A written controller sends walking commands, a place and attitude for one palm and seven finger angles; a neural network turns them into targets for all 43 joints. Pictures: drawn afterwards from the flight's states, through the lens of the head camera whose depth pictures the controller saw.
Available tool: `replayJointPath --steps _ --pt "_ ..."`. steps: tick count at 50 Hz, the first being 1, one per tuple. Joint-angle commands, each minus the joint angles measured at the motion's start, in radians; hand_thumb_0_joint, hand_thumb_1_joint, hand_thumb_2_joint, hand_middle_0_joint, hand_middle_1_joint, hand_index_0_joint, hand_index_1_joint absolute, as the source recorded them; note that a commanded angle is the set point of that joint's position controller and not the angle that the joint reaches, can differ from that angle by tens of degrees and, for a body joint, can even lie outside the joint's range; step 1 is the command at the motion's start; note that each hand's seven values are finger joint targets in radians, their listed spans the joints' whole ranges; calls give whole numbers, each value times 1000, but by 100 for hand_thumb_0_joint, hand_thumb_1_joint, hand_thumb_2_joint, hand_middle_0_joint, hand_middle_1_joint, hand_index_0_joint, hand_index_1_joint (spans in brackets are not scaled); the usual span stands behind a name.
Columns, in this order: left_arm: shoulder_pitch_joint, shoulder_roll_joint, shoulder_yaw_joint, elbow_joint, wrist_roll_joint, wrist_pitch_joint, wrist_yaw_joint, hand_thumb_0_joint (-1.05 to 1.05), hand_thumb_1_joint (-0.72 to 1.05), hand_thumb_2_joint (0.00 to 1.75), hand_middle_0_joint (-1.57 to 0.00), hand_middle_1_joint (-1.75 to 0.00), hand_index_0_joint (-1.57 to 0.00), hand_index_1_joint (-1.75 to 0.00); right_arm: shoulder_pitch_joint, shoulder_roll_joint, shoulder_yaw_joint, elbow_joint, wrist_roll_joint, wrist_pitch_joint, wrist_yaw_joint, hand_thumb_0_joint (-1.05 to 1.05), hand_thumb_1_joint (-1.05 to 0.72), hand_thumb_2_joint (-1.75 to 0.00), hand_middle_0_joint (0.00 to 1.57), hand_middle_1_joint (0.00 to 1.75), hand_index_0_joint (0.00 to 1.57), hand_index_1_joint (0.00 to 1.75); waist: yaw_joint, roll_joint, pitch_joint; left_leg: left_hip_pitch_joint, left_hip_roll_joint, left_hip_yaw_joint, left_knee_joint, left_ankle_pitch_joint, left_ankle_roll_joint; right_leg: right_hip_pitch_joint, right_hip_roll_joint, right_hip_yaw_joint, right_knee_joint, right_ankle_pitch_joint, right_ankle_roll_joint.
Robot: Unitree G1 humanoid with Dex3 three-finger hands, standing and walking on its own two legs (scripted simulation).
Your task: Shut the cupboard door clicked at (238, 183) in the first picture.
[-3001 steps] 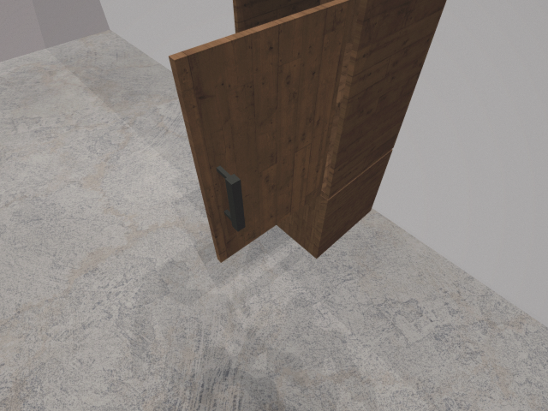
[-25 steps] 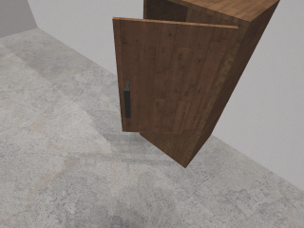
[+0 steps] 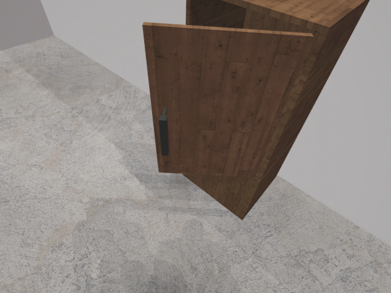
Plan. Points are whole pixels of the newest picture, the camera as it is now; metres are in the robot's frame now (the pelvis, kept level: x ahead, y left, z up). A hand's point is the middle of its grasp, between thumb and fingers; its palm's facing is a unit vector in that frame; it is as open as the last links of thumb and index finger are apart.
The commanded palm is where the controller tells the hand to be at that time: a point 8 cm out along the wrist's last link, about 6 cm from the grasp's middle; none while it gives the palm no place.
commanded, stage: shuffle to correct the standing spot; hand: left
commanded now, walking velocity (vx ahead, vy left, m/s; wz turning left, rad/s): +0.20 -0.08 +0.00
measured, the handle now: (165, 132) +0.60 +0.14 -0.07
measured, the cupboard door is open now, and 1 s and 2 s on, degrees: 39 39 39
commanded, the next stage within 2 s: come to a stop and stand still in 0.48 s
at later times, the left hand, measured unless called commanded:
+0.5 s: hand (116, 285) +0.17 +0.20 -0.17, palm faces +0.02 -0.98 -0.19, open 7.3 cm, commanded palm none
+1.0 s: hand (142, 261) +0.23 +0.15 -0.18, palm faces +0.09 -0.97 -0.22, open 7.3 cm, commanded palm none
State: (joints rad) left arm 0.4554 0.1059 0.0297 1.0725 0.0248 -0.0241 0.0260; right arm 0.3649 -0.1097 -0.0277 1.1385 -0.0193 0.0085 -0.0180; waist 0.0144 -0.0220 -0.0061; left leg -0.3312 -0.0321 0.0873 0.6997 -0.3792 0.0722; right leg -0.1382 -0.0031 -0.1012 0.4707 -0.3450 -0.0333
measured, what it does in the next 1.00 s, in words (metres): walks ahead: left foot, then right foot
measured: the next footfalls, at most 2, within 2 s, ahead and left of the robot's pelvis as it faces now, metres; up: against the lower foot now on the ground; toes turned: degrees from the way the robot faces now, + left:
left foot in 0.20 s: +0.15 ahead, +0.12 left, +0.00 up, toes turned +8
right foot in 0.58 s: +0.22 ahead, -0.15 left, +0.00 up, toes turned -1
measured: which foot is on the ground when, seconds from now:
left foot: up 0.00-0.18, down 0.20-0.58, up 0.60-0.76, down 0.78-1.00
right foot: down 0.00-0.20, up 0.22-0.56, down 0.58-1.00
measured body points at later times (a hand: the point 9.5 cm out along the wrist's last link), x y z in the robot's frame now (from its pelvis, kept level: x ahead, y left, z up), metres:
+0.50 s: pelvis +0.12 +0.00 +0.01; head +0.15 +0.02 +0.45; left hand +0.17 +0.25 -0.15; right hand +0.11 -0.21 -0.15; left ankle +0.11 +0.12 -0.74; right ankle +0.16 -0.14 -0.70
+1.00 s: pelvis +0.19 -0.04 +0.00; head +0.24 -0.03 +0.45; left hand +0.22 +0.20 -0.16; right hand +0.27 -0.27 -0.15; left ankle +0.20 +0.07 -0.74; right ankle +0.17 -0.15 -0.72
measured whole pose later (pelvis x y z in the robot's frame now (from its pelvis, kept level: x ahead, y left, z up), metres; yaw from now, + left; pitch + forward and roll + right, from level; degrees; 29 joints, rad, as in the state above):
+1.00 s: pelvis +0.19 -0.04 +0.00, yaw +2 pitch -1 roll +1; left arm 0.21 0.17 0.05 0.99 0.01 0.04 0.03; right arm 0.14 -0.15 -0.05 1.01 -0.02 0.02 -0.04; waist 0.02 -0.02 0.12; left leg -0.25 0.01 0.10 0.53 -0.26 0.03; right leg -0.26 -0.03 -0.05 0.67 -0.41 0.00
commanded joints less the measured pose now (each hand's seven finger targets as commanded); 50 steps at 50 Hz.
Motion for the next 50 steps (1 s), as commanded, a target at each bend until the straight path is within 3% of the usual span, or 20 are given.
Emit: replayJointPath --steps 1,5,7,8,10,13,16,24,26,27,29,30,31,33,36,38,40,42,46,50 --pt "130 98 19 4 9 -32 14 0 90 90 -20 -30 -20 -30 -130 -53 -16 -141 5 -45 18 0 -90 -90 20 30 20 30 12 -36 188 -390 84 -44 271 -38 -25 100 -326 338 -285 46 -212" --pt "99 114 18 19 12 -34 7 0 90 90 -20 -30 -20 -30 -124 -13 -9 -146 8 -52 24 0 -90 -90 20 30 20 30 -5 -71 145 -148 75 26 18 45 -31 -1 -247 159 -189 284 -146" --pt "78 113 16 26 1 -27 -1 0 90 90 -20 -30 -20 -30 -14 -25 -6 -106 2 -60 15 0 -90 -90 20 30 20 30 -58 -88 115 113 33 76 -142 183 -31 -116 -173 76 -62 294 -91" --pt "91 95 11 26 -2 -24 -5 0 90 90 -20 -30 -20 -30 81 -72 -16 -72 -2 -66 7 0 -90 -90 20 30 20 30 -87 -17 53 273 74 15 -186 200 -16 -171 -135 43 103 303 -64" --pt "57 55 2 -44 -3 -21 -14 0 90 90 -20 -30 -20 -30 264 -258 -54 -45 -13 -66 -15 0 -90 -90 20 30 20 30 -136 255 -41 419 498 -588 -414 254 187 -447 8 1 609 -246 1" --pt "-54 59 18 -65 11 -8 -21 0 90 90 -20 -30 -20 -30 70 -162 -28 -78 -10 -68 -19 0 -90 -90 20 30 20 30 -56 124 120 112 432 -438 -480 152 153 -496 -97 126 787 -72 -7" --pt "-14 33 21 -52 9 16 -36 0 90 90 -20 -30 -20 -30 -6 -133 -17 -97 -8 -84 -21 0 -90 -90 20 30 20 30 -2 162 68 36 341 -214 -481 244 100 -380 -108 94 645 27 17" --pt "-187 71 26 -116 6 24 -46 0 90 90 -20 -30 -20 -30 -6 -181 -48 -104 -20 -51 -15 0 -90 -90 20 30 20 30 -36 125 96 22 314 -169 -449 134 78 -223 -63 1 192 55 32" --pt "-133 97 34 -107 4 19 -47 0 90 90 -20 -30 -20 -30 -16 -192 -51 -106 -19 -41 -14 0 -90 -90 20 30 20 30 -2 88 50 2 284 -147 -351 87 38 -79 -35 -22 46 117 32" --pt "-81 130 40 -91 4 14 -43 0 90 90 -20 -30 -20 -30 -14 -176 -48 -105 -15 -38 -10 0 -90 -90 20 30 20 30 23 14 26 -56 233 -100 -253 23 3 37 -47 10 -26 129 24" --pt "18 268 62 -68 6 8 -21 0 90 90 -20 -30 -20 -30 -23 -71 -23 -142 -4 -31 -3 0 -90 -90 20 30 20 30 64 -335 -15 -310 45 75 185 -258 -65 209 -357 374 -201 122 -118" --pt "19 248 58 -71 2 8 -11 0 90 90 -20 -30 -20 -30 -62 -98 -25 -152 -3 -24 -9 0 -90 -90 20 30 20 30 78 -275 -20 -307 77 -2 340 -266 -58 138 -384 417 -219 121 -188" --pt "-43 211 53 -79 1 3 -4 0 90 90 -20 -30 -20 -30 -75 -95 -26 -145 -2 -25 -8 0 -90 -90 20 30 20 30 49 -241 9 -304 96 -35 397 -203 -61 96 -360 385 -202 250 -196" --pt "-158 161 29 -101 2 -5 6 0 90 90 -20 -30 -20 -30 -45 -64 -12 -109 2 -21 -4 0 -90 -90 20 30 20 30 -10 -108 -5 -148 111 -52 279 -128 -86 -15 -303 204 -135 522 -165" --pt "-200 171 24 -104 -1 -3 13 0 90 90 -20 -30 -20 -30 12 -17 4 -66 12 -17 -8 0 -90 -90 20 30 20 30 -36 -72 -5 50 68 -9 -109 76 -108 -61 -233 113 -35 659 -118" --pt "-191 157 28 -108 -15 12 14 0 90 90 -20 -30 -20 -30 32 -67 -10 -62 12 -20 -14 0 -90 -90 20 30 20 30 -30 -2 -20 183 100 -31 -299 381 -91 -88 -181 98 62 552 -46" --pt "-156 129 25 -121 -14 31 16 0 90 90 -20 -30 -20 -30 -31 -157 -26 -107 3 -18 -19 0 -90 -90 20 30 20 30 0 146 3 149 269 -156 -277 807 3 -107 -94 48 104 235 25" --pt "-163 136 29 -116 -14 47 18 0 90 90 -20 -30 -20 -30 -82 -161 -27 -121 4 -15 -30 0 -90 -90 20 30 20 30 0 284 22 161 307 -213 -309 1049 72 -133 -56 40 236 -42 40" --pt "-166 132 37 -119 -13 50 15 0 90 90 -20 -30 -20 -30 -121 -210 -51 -154 -6 1 -35 0 -90 -90 20 30 20 30 -10 189 -38 318 323 -203 -249 1143 124 -226 -34 69 285 -145 33" --pt "-108 139 35 -120 -2 34 12 0 90 90 -20 -30 -20 -30 -161 -212 -61 -183 3 8 -27 0 -90 -90 20 30 20 30 16 72 -91 275 249 -137 -148 842 40 -80 -55 68 -11 208 46"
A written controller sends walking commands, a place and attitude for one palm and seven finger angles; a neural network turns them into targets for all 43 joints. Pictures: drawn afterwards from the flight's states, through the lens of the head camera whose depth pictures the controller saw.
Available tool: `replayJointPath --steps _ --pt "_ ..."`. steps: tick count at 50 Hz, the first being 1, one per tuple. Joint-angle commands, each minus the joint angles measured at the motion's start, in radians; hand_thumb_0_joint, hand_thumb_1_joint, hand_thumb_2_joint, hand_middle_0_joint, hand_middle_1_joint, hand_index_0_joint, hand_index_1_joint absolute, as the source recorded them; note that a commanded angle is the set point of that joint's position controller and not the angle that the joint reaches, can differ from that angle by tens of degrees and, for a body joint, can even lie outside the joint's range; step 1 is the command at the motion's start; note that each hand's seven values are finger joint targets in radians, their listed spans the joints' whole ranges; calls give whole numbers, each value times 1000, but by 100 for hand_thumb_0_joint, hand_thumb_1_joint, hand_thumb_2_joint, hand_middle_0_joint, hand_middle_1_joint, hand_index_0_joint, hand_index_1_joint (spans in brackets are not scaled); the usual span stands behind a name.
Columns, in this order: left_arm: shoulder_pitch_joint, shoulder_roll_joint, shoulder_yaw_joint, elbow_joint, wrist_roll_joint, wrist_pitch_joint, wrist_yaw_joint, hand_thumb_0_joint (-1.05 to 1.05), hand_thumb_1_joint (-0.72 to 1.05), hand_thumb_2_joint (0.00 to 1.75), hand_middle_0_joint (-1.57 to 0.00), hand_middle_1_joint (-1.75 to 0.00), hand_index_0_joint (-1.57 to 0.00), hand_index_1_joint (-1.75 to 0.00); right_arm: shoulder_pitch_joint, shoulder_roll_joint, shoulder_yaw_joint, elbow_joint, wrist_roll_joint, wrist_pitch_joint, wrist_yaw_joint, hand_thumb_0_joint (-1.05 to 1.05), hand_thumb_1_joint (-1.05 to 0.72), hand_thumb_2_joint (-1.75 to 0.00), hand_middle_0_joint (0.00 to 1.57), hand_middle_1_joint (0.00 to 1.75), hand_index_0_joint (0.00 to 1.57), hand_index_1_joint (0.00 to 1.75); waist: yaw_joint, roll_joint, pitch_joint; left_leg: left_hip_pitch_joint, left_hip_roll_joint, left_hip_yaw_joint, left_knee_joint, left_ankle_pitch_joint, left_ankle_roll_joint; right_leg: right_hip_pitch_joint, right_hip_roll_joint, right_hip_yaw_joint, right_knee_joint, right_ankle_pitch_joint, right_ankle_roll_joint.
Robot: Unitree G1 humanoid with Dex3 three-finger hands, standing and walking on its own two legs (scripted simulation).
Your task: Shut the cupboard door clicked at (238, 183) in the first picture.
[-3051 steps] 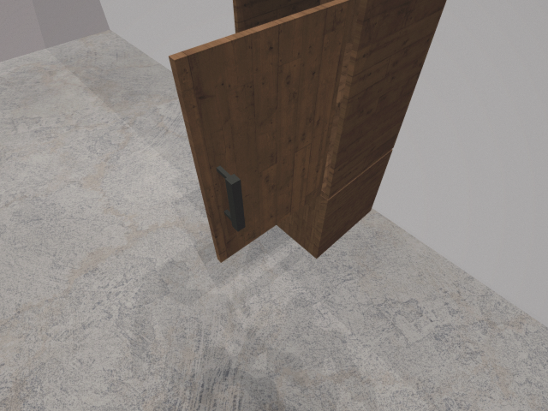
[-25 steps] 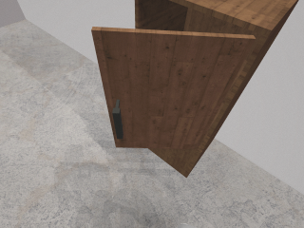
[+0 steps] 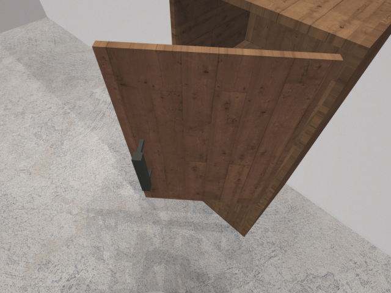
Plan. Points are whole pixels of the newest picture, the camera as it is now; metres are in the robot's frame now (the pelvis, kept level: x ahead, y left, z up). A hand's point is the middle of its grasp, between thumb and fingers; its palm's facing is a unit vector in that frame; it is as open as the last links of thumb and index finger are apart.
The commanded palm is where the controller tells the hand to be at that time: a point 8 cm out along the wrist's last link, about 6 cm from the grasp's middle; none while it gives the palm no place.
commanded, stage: come to a stop and stand still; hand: left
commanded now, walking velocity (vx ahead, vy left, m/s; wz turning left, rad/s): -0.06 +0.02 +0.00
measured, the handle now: (144, 166) +0.41 +0.17 -0.07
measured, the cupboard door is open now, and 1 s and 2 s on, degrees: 39 39 39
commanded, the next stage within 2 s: look again from close up in 0.80 s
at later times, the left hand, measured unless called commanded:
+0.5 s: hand out of the picture -0.05 +0.17 -0.18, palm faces +0.08 -0.99 -0.14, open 7.4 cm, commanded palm none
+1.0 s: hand out of the picture -0.08 +0.17 -0.17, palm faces +0.03 -0.99 -0.15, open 7.4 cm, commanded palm none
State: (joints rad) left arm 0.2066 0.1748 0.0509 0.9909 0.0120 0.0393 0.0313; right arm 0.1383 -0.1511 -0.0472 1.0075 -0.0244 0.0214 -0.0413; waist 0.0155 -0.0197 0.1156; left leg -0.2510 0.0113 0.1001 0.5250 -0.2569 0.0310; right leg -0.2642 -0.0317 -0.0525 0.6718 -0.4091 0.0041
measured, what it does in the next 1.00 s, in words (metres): steps on the spot: left foot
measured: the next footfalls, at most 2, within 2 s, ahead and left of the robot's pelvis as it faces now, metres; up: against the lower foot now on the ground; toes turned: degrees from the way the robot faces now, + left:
left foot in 0.34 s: -0.01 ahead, +0.10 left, +0.00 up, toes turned +1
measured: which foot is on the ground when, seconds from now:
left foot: down 0.00-0.06, up 0.08-0.32, down 0.34-1.00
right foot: down 0.00-1.00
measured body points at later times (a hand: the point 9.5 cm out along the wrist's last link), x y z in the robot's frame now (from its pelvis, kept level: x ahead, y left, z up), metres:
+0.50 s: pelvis -0.05 +0.00 +0.01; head -0.05 +0.03 +0.46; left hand -0.05 +0.22 -0.16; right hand -0.01 -0.23 -0.14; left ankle -0.05 +0.10 -0.73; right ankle -0.02 -0.11 -0.73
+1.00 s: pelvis -0.04 +0.02 +0.00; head -0.03 +0.02 +0.45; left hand -0.08 +0.22 -0.16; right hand -0.06 -0.18 -0.16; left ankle -0.05 +0.10 -0.73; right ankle -0.02 -0.11 -0.73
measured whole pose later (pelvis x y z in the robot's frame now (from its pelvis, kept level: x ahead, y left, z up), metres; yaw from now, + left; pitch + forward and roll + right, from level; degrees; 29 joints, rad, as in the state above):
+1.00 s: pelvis -0.04 +0.02 +0.00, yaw +0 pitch +0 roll +0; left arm 0.36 0.10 -0.01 1.13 0.02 -0.01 0.04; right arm 0.33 -0.11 0.00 1.09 -0.02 0.00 -0.02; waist 0.00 0.01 0.02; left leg -0.23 -0.03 0.06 0.52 -0.29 0.05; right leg -0.28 -0.04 -0.05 0.50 -0.22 0.01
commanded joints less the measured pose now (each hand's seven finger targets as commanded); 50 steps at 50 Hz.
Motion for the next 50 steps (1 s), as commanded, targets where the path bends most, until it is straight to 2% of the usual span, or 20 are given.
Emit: replayJointPath --steps 1,2,3,5,8,12,14,16,17,18,19,21,25,43,44,45,46,47,49,50 --pt "143 110 19 -41 17 -37 10 0 90 90 -20 -30 -20 -30 67 -136 -40 -65 13 -3 1 0 -90 -90 20 30 20 30 6 -59 -200 84 119 -90 92 448 20 115 -110 126 -248 615 -12" --pt "133 157 22 -45 20 -39 9 0 90 90 -20 -30 -20 -30 84 -103 -36 -75 16 2 9 0 -90 -90 20 30 20 30 -5 -186 -179 -37 21 -23 152 77 -32 152 -262 232 -238 893 -88" --pt "141 164 21 -45 17 -40 8 0 90 90 -20 -30 -20 -30 49 -78 -33 -81 15 17 10 0 -90 -90 20 30 20 30 21 -237 -156 -114 -34 -49 291 -275 -48 149 -328 276 -263 1016 -170" --pt "119 127 12 -44 19 -40 15 0 90 90 -20 -30 -20 -30 14 -67 -27 -73 14 27 6 0 -90 -90 20 30 20 30 14 -194 -129 -165 -19 -122 471 -302 -47 127 -299 259 -251 1002 -227" --pt "93 136 8 -63 20 -43 11 0 90 90 -20 -30 -20 -30 14 -60 -19 -57 20 24 18 0 -90 -90 20 30 20 30 3 -151 -113 -142 -20 -101 414 -242 -62 102 -238 180 -262 850 -204" --pt "111 154 12 -49 18 -43 7 0 90 90 -20 -30 -20 -30 20 -44 -7 -41 21 11 22 0 -90 -90 20 30 20 30 15 -139 -127 -46 -22 -66 148 -166 -64 95 -214 211 -289 608 -189" --pt "84 146 9 -38 9 -42 6 0 90 90 -20 -30 -20 -30 76 -33 0 -10 21 0 18 0 -90 -90 20 30 20 30 -15 -121 -130 91 -14 -62 -72 -18 -58 33 -186 194 -275 454 -138" --pt "83 103 2 -37 1 -37 1 0 90 90 -20 -30 -20 -30 101 -77 1 10 13 -17 13 0 -90 -90 20 30 20 30 -10 30 -115 162 85 -154 -166 117 -17 -44 -101 139 -255 266 -53" --pt "88 82 -3 -34 2 -34 -1 0 90 90 -20 -30 -20 -30 79 -102 5 5 8 -19 14 0 -90 -90 20 30 20 30 10 92 -95 60 150 -212 -183 109 11 4 -61 101 -279 174 -19" --pt "83 76 -7 -18 5 -27 0 0 90 90 -20 -30 -20 -30 43 -97 10 7 7 -21 16 0 -90 -90 20 30 20 30 18 153 -68 -39 157 -250 -241 11 25 59 -47 72 -260 142 -4" --pt "90 71 -10 -5 7 -22 -1 0 90 90 -20 -30 -20 -30 29 -99 12 8 8 -21 15 0 -90 -90 20 30 20 30 29 188 -35 -114 158 -257 -282 -78 29 110 -45 58 -240 145 0" --pt "115 70 -13 24 11 -22 -5 0 90 90 -20 -30 -20 -30 40 -94 13 8 7 -21 15 0 -90 -90 20 30 20 30 33 147 -31 -149 134 -247 -315 -207 14 136 -48 58 -249 159 -3" --pt "143 64 -22 61 12 -32 -9 0 90 90 -20 -30 -20 -30 96 -91 16 29 8 -23 16 0 -90 -90 20 30 20 30 23 57 -16 -125 100 -225 -308 -236 6 111 -62 71 -315 122 -3" --pt "216 10 -33 120 4 -54 4 0 90 90 -20 -30 -20 -30 246 -31 34 102 14 -43 6 0 -90 -90 20 30 20 30 1 8 -40 -37 84 -179 -252 -46 2 73 -77 77 -310 220 -15" --pt "219 10 -35 121 4 -54 4 0 90 90 -20 -30 -20 -30 245 -28 33 104 16 -43 5 0 -90 -90 20 30 20 30 3 12 -32 -37 82 -173 -248 -35 3 74 -78 76 -312 225 -17" --pt "255 48 -55 151 15 -69 44 0 90 90 -20 -30 -20 -30 113 -101 35 30 24 -55 17 0 -90 -90 20 30 20 30 32 123 -30 -38 94 -95 -76 58 -30 31 -97 81 -275 281 -30" --pt "220 88 -42 107 7 -70 34 0 90 90 -20 -30 -20 -30 175 -55 35 7 13 -43 22 0 -90 -90 20 30 20 30 -16 140 -100 -40 30 -123 -85 -109 -30 16 -108 130 -287 26 -49" --pt "205 86 -40 91 10 -69 27 0 90 90 -20 -30 -20 -30 223 -61 35 2 7 -46 25 0 -90 -90 20 30 20 30 -30 128 -106 -55 49 -155 -114 -133 -13 -18 -86 118 -238 -15 -57" --pt "202 44 -45 84 13 -71 16 0 90 90 -20 -30 -20 -30 236 -55 38 -10 8 -59 21 0 -90 -90 20 30 20 30 -16 172 -97 -83 94 -211 -185 -94 16 10 -47 57 -182 113 -53" --pt "201 30 -50 87 11 -74 13 0 90 90 -20 -30 -20 -30 227 -56 39 -12 12 -63 19 0 -90 -90 20 30 20 30 -11 120 -70 -96 97 -225 -200 -62 22 28 -44 57 -187 158 -49"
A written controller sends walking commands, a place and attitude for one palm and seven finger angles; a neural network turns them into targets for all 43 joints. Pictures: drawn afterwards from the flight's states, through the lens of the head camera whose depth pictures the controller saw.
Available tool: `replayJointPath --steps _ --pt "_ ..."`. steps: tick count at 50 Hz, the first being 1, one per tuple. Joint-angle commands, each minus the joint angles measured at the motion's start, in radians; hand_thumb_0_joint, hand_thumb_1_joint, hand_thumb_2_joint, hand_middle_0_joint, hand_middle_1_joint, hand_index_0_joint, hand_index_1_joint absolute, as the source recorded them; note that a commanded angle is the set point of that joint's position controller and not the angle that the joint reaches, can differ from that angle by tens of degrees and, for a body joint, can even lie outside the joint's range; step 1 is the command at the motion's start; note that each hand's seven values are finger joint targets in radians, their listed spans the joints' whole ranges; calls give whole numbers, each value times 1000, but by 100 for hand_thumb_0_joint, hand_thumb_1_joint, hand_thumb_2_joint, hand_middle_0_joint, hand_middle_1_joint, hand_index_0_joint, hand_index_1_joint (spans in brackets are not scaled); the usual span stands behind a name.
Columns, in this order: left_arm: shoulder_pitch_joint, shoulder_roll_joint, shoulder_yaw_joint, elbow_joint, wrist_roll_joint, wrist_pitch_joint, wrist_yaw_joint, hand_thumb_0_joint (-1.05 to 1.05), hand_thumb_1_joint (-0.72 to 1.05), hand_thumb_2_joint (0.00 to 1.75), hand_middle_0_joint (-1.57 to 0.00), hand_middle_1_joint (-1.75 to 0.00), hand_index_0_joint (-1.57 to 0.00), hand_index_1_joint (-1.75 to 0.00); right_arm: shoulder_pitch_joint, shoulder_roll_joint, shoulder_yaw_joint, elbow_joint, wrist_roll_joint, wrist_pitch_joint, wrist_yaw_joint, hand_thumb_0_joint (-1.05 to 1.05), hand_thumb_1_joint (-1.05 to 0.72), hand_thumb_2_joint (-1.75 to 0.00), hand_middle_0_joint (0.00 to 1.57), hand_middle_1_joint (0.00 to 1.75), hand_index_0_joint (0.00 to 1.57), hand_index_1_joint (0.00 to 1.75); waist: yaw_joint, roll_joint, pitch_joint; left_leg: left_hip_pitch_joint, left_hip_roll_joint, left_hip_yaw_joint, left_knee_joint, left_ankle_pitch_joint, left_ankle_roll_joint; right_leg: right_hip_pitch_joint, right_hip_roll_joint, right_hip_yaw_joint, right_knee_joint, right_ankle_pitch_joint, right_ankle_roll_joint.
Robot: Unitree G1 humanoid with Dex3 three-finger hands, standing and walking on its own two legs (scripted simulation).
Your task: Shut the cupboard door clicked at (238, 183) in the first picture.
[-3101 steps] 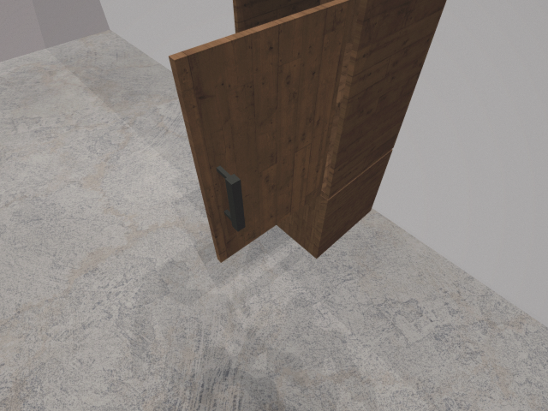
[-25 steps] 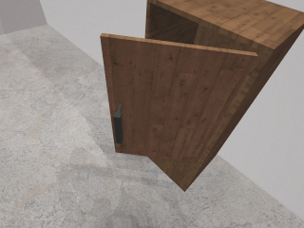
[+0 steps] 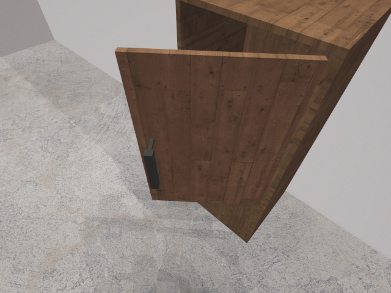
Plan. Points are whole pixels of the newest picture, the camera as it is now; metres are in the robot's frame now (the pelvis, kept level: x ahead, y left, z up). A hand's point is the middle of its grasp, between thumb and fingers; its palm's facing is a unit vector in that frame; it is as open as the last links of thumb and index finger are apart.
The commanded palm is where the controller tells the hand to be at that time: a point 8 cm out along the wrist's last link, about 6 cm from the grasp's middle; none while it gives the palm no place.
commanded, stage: look again from close up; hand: left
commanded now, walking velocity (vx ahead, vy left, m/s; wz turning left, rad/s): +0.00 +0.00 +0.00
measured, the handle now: (153, 164) +0.46 +0.15 -0.07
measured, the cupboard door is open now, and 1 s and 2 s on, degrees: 39 39 39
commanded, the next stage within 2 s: raise the hand and make a fist in 0.42 s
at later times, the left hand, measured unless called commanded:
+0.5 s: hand out of the picture +0.07 +0.17 -0.16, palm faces +0.00 -0.97 -0.24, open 7.3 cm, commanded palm none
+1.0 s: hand (124, 292) +0.14 +0.16 -0.09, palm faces +0.07 -1.00 +0.00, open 5.9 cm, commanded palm +0.14 +0.21 -0.07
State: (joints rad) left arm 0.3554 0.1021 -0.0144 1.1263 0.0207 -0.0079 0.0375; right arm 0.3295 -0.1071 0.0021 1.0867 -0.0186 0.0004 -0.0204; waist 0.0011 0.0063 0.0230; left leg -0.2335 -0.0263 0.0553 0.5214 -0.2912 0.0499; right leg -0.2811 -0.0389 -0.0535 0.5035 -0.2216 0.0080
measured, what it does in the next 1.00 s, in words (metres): lowers itself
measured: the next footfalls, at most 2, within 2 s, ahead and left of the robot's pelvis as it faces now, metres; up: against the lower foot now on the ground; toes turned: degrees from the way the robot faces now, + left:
none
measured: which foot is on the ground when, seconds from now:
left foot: down 0.00-1.00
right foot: down 0.00-1.00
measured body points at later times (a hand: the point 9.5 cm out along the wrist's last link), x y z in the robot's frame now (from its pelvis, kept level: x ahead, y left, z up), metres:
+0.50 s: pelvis +0.03 -0.02 +0.00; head +0.04 -0.04 +0.45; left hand +0.07 +0.22 -0.14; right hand +0.03 -0.23 -0.16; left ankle -0.01 +0.08 -0.74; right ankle +0.03 -0.13 -0.74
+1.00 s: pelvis -0.04 -0.04 -0.12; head +0.02 -0.03 +0.33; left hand +0.13 +0.21 -0.09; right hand +0.22 -0.28 -0.14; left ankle -0.01 +0.08 -0.74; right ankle +0.03 -0.13 -0.74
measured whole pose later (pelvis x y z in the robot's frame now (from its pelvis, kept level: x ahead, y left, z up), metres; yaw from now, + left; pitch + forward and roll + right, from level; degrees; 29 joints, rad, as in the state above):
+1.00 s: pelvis -0.04 -0.04 -0.12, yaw +1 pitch +14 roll +0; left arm 0.43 0.21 0.17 0.11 -0.30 -0.53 -0.34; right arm 0.12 -0.28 -0.06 0.47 0.02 -0.29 -0.05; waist 0.05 -0.03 -0.13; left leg -0.99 0.01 -0.02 1.33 -0.59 -0.02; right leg -1.03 -0.03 -0.11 1.30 -0.53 -0.06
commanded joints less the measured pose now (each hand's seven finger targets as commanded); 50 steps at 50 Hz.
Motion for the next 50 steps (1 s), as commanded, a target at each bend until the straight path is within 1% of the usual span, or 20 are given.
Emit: replayJointPath --steps 1,3,7,10,16,25,26,27,28,29,30,31,33,35,38,39,41,44,48,50 --pt "49 92 12 -43 1 -29 5 0 90 90 -20 -30 -20 -30 40 -105 -9 -92 8 -45 -5 0 -90 -90 20 30 20 30 4 30 40 -107 132 -176 -195 8 7 50 -41 67 -33 -2 -51" --pt "37 87 10 -42 -3 -31 5 0 90 90 -20 -30 -20 -30 60 -114 -8 -83 11 -50 -7 0 -90 -90 20 30 20 30 -5 -29 61 -71 125 -158 -189 87 6 45 -50 80 -50 33 -50" --pt "17 109 17 -43 -8 -31 5 0 90 90 -20 -30 -20 -30 63 -128 -2 -62 8 -56 -12 0 -90 -90 20 30 20 30 -4 -19 52 -7 119 -127 -180 223 -2 68 -58 86 -46 106 -50" --pt "1 122 22 -49 -9 -27 5 0 90 90 -20 -30 -20 -30 51 -136 -1 -55 5 -55 -14 0 -90 -90 20 30 20 30 -1 11 53 10 115 -118 -185 251 -4 81 -60 90 -48 131 -53" --pt "-29 148 25 -64 -10 -22 4 0 90 90 -20 -30 -20 -30 24 -149 1 -40 4 -49 -12 0 -90 -90 20 30 20 30 3 -31 59 21 114 -106 -191 221 -8 96 -70 102 -66 160 -53" --pt "-48 164 27 -68 -11 -24 3 0 90 90 -20 -30 -20 -30 6 -147 1 -16 5 -45 -12 0 -90 -90 20 30 20 30 3 -13 25 57 114 -91 -185 235 -16 128 -79 111 -83 228 -58" --pt "49 190 34 -29 -3 -36 43 0 90 90 -20 -30 -20 -30 -75 -180 -16 -75 18 -43 -5 0 -90 -90 20 30 20 30 42 -264 12 -21 150 -62 33 290 -39 157 -125 135 -59 668 -21" --pt "-916 843 508 -1585 -111 -347 35 0 90 90 -20 -30 -20 -30 34 -408 -87 -343 -7 -236 -130 0 -90 -90 20 30 20 30 -105 -54 -316 330 118 -36 122 524 -13 94 -50 120 83 453 -23" --pt "-153 240 54 -1199 -117 -239 27 0 90 90 -22 -32 -22 -32 -110 -262 -23 -342 54 -292 -109 0 -90 -90 20 30 20 30 -27 365 -519 320 58 -71 33 625 -32 29 28 11 192 251 -29" --pt "73 44 8 -1241 -191 -117 27 0 90 90 -24 -34 -24 -34 -134 -242 -21 -388 26 -343 -75 0 -90 -90 20 30 20 30 16 398 -473 295 71 -72 -9 830 -70 6 29 -37 158 73 -32" --pt "-41 94 46 -1113 -160 -123 51 0 90 90 -25 -36 -25 -36 -95 -231 -36 -338 45 -373 -54 0 -90 -90 20 30 20 30 -60 146 -197 133 77 -106 23 703 -76 -105 28 -34 142 62 -19" --pt "-17 73 90 -1038 -166 -159 35 0 90 90 -27 -38 -27 -38 -91 -249 -72 -362 30 -376 -39 0 -90 -90 20 30 20 30 -55 38 -48 -18 59 -116 64 529 -79 -181 28 -50 107 76 -18" --pt "133 83 167 -881 -200 -298 -45 0 90 90 -31 -42 -31 -42 -129 -261 -91 -428 10 -376 -18 0 -90 -90 20 30 20 30 -17 -235 -17 -277 17 -94 184 207 -58 -263 21 -52 178 82 -16" --pt "268 55 197 -812 -248 -475 -168 0 90 90 -35 -46 -35 -46 -154 -241 -98 -496 9 -379 5 0 -90 -90 20 30 20 30 43 -271 -82 -428 -14 -63 289 90 -70 -295 6 -4 285 16 -24" --pt "186 139 249 -869 -295 -743 -370 0 90 90 -40 -52 -40 -52 -189 -252 -108 -577 12 -383 29 0 -90 -90 20 30 20 30 54 -159 -201 -631 -29 -43 485 -27 -72 -385 -13 105 434 -79 -36" --pt "189 206 311 -866 -300 -775 -411 0 90 90 -42 -54 -42 -54 -180 -255 -117 -597 16 -375 33 0 -90 -90 20 30 20 30 73 -80 -254 -665 -26 -39 534 -22 -67 -381 -21 145 471 -82 -48" --pt "142 207 282 -960 -336 -733 -456 0 90 90 -46 -58 -46 -58 -229 -260 -110 -691 36 -361 27 0 -90 -90 20 30 20 30 77 -35 -326 -728 -38 -14 578 -104 -48 -404 -22 201 462 -252 -41" --pt "-28 273 309 -1169 -378 -637 -429 0 90 90 -51 -64 -51 -64 -215 -268 -102 -757 48 -336 -4 0 -90 -90 20 30 20 30 36 -27 -339 -783 -20 -30 625 -190 -27 -457 -8 236 414 -485 -33" --pt "-125 274 244 -1423 -339 -620 -357 0 90 90 -58 -72 -58 -72 -163 -258 -81 -750 44 -331 -40 0 -90 -90 20 30 20 30 -14 57 -384 -738 8 -58 648 -182 -11 -504 13 194 436 -455 -32" --pt "-143 268 212 -1425 -323 -601 -349 0 90 90 -62 -76 -62 -76 -152 -262 -72 -728 41 -330 -55 0 -90 -90 20 30 20 30 -39 43 -363 -750 16 -73 660 -189 -8 -541 25 169 454 -438 -31"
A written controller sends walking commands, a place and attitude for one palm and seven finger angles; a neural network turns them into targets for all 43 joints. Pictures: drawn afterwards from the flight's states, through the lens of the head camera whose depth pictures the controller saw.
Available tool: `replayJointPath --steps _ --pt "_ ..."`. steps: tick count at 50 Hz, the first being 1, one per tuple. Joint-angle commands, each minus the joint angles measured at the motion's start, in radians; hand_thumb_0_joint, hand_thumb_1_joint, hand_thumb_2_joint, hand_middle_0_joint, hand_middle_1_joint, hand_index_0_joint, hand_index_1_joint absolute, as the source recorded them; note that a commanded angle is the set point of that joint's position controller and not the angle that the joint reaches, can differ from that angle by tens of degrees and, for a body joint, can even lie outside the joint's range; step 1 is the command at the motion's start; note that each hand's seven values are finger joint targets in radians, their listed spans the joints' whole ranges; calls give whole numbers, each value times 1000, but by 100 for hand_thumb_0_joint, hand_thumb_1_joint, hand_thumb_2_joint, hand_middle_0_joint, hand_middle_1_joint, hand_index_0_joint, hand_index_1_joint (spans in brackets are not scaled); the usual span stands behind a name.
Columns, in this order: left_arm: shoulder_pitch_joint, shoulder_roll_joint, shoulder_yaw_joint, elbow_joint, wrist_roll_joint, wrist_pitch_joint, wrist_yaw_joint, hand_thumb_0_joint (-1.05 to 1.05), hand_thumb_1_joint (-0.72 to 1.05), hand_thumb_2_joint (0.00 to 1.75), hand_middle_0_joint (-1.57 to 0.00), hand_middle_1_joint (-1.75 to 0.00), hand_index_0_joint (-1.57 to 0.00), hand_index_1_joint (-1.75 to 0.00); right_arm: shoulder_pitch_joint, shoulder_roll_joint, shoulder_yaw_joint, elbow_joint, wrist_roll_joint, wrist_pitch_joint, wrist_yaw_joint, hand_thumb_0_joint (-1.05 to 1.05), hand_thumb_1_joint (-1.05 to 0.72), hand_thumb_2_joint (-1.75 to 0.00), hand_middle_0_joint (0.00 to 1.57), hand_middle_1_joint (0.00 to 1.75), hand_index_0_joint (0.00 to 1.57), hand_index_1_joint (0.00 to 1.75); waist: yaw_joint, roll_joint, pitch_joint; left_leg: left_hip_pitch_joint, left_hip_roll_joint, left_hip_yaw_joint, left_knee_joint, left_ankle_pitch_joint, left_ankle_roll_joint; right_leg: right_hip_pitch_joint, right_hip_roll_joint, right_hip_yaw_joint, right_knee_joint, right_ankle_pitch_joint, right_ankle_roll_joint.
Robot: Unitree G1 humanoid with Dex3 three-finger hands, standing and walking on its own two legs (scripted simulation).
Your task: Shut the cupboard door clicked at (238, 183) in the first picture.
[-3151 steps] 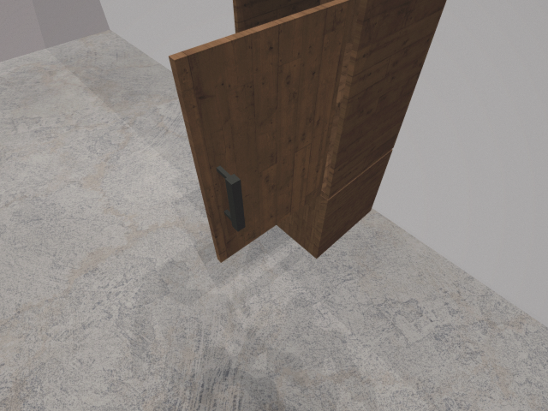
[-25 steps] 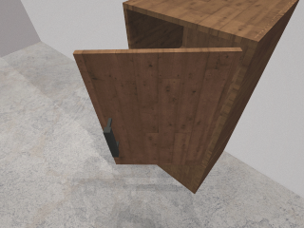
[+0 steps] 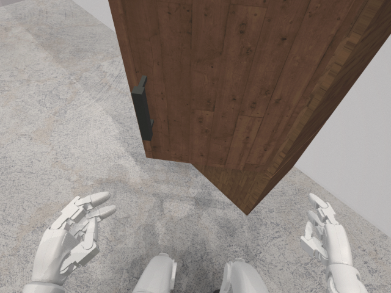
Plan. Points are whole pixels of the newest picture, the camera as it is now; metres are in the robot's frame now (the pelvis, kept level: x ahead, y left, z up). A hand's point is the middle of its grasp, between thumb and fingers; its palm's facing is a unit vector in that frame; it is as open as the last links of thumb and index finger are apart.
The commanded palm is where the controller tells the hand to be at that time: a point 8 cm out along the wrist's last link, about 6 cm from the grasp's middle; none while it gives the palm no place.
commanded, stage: raise the hand and make a fist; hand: left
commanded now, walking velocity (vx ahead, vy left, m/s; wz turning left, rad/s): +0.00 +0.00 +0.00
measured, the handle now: (145, 110) +0.50 +0.18 +0.05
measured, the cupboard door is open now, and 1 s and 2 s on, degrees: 39 39 39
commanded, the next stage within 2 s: bring the fist close to the handle in 1.44 s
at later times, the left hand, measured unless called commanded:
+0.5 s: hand (87, 223) +0.22 +0.22 +0.05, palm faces -0.03 -1.00 -0.02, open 3.6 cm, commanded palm +0.19 +0.27 +0.05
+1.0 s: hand (87, 212) +0.24 +0.23 +0.05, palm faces -0.04 -1.00 -0.03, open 3.1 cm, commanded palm +0.22 +0.28 +0.05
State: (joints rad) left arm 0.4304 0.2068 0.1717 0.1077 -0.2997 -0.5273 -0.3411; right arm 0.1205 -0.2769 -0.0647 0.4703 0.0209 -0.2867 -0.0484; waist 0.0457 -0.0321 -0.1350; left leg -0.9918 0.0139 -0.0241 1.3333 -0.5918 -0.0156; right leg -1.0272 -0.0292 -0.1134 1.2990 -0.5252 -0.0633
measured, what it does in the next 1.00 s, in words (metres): stands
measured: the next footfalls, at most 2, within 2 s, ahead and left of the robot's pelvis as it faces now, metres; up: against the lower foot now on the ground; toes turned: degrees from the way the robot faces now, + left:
none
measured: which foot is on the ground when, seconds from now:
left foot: down 0.00-1.00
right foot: down 0.00-1.00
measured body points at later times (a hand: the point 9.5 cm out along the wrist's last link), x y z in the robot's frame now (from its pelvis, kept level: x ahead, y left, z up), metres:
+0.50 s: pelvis +0.00 +0.04 +0.00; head +0.08 +0.06 +0.45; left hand +0.22 +0.27 +0.05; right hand +0.17 -0.21 -0.07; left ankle +0.03 +0.13 -0.62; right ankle +0.06 -0.09 -0.62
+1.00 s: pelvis +0.02 +0.04 +0.00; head +0.09 +0.06 +0.45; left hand +0.23 +0.28 +0.06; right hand +0.21 -0.18 -0.06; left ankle +0.03 +0.13 -0.62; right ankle +0.06 -0.09 -0.62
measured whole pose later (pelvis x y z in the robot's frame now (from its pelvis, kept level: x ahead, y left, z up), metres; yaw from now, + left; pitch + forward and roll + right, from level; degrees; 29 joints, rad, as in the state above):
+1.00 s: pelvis +0.02 +0.04 +0.00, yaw -1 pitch +18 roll -4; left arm 0.40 0.25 0.15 -0.06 -0.27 -0.39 -0.27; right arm 0.23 -0.23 0.03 0.45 0.00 -0.16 -0.04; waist 0.01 0.02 -0.18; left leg -1.05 0.00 -0.02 1.34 -0.61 0.04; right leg -1.05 -0.04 -0.11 1.25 -0.51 -0.01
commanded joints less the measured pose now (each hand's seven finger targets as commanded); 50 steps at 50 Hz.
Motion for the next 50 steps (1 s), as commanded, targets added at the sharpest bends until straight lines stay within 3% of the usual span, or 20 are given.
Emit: replayJointPath --steps 1,4,6,9,11,13,14,17,23,25,27,35,37,40,47,50 --pt "-194 152 18 -375 1 -64 26 0 90 90 -64 -78 -64 -78 63 -93 0 -103 2 -43 -30 0 -90 -90 20 30 20 30 -87 69 -202 0 -24 -2 -153 108 57 196 20 212 -331 -129 41" --pt "-148 147 21 -279 -3 18 4 0 90 90 -69 -84 -69 -84 54 -94 12 -87 7 -37 -34 0 -90 -90 20 30 20 30 -73 81 -196 -19 -26 -12 -164 116 53 202 25 185 -317 -108 38" --pt "-95 147 39 -262 -9 75 -3 0 90 90 -73 -88 -73 -88 44 -89 12 -99 15 -30 -32 0 -90 -90 20 30 20 30 -49 53 -224 -21 -27 -15 -188 112 47 225 19 174 -321 -117 43" --pt "-72 163 70 -274 -11 125 25 0 90 90 -79 -94 -79 -94 25 -78 19 -113 12 -24 -27 0 -90 -90 20 30 20 30 -19 65 -234 -13 -31 -21 -222 119 45 245 21 152 -310 -110 37" --pt "-51 147 76 -309 -15 122 53 0 90 90 -82 -98 -82 -98 33 -69 16 -120 6 -24 -20 0 -90 -90 20 30 20 30 -11 40 -271 7 -32 -27 -238 153 42 260 21 130 -290 -55 39" --pt "-40 135 73 -315 -12 101 78 0 90 90 -86 -102 -86 -102 39 -69 15 -121 1 -21 -16 0 -90 -90 20 30 20 30 -17 8 -258 1 -31 -31 -245 148 40 244 24 114 -279 -55 40" --pt "-40 141 79 -309 -9 88 89 0 90 90 -88 -104 -88 -104 31 -70 18 -118 -3 -20 -16 0 -90 -90 20 30 20 30 -9 23 -239 -5 -31 -36 -251 150 38 234 28 101 -264 -48 32" --pt "-16 109 29 -326 12 43 104 0 90 90 -93 -110 -93 -110 51 -83 15 -124 -9 -20 -7 0 -90 -90 20 30 20 30 -24 46 -227 29 -29 -46 -276 133 33 177 31 64 -230 -18 29" --pt "-23 106 -6 -366 29 19 103 0 90 90 -104 -122 -104 -122 73 -103 8 -137 -9 -4 -5 0 -90 -90 20 30 20 30 -39 81 -225 68 -25 -67 -296 132 22 130 36 36 -193 34 25" --pt "-27 129 7 -403 34 17 111 0 90 90 -108 -126 -108 -126 77 -106 9 -142 -12 2 -4 0 -90 -90 20 30 20 30 -29 130 -249 101 -23 -77 -304 171 10 126 38 28 -174 67 18" --pt "1 111 -2 -399 35 25 120 0 90 90 -112 -130 -112 -130 84 -104 6 -149 -12 15 -2 0 -90 -90 20 30 20 30 -33 105 -244 113 -19 -83 -305 203 3 125 42 20 -170 91 21" --pt "-15 116 -7 -411 49 62 118 0 90 90 -126 -146 -126 -146 92 -107 11 -173 -14 58 4 0 -90 -90 20 30 20 30 -40 142 -255 131 -18 -87 -295 249 -10 123 48 16 -164 124 20" --pt "-21 120 2 -396 40 67 110 0 90 90 -130 -150 -130 -150 95 -107 13 -174 -12 64 3 0 -90 -90 20 30 20 30 -45 101 -249 117 -19 -84 -288 238 -7 136 50 18 -173 125 21" --pt "-32 130 15 -398 34 68 97 0 90 90 -130 -150 -130 -150 94 -103 17 -177 -14 69 3 0 -90 -90 20 30 20 30 -39 129 -268 116 -23 -73 -271 278 -4 150 50 23 -169 150 18" --pt "-60 138 30 -374 13 70 71 0 90 90 -130 -150 -130 -150 95 -104 20 -172 -8 70 -2 0 -90 -90 20 30 20 30 -45 101 -266 87 -26 -62 -256 247 7 163 50 34 -182 138 20" --pt "-62 155 43 -377 13 74 69 0 90 90 -130 -150 -130 -150 93 -106 20 -170 -8 69 -3 0 -90 -90 20 30 20 30 -37 122 -282 87 -26 -56 -252 274 8 177 48 39 -178 157 18"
